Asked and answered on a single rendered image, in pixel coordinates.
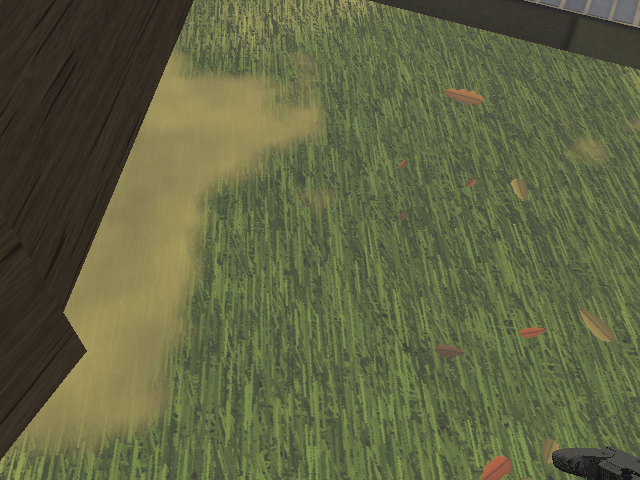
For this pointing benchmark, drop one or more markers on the right robot hand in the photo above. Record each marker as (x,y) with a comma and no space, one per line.
(597,464)

